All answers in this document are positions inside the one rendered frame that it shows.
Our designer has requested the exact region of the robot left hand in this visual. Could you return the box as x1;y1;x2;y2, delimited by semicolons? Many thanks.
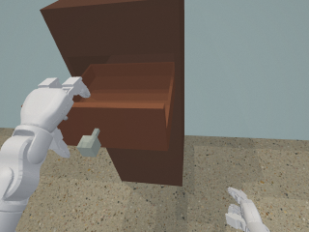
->
20;76;91;159

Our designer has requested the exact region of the robot right hand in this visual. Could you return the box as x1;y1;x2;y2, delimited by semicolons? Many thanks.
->
225;187;263;232

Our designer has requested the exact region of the robot left forearm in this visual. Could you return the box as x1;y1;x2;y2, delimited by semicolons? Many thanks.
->
0;125;53;232

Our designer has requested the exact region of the drawer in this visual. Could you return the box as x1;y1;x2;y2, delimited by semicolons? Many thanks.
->
21;62;176;152

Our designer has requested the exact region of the robot right forearm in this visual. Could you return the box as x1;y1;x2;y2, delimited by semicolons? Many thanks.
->
245;221;270;232

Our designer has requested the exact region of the cabinet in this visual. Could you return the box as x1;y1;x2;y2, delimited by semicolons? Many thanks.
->
40;0;184;187

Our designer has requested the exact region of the handle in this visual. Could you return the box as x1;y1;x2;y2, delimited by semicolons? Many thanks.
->
76;128;101;158

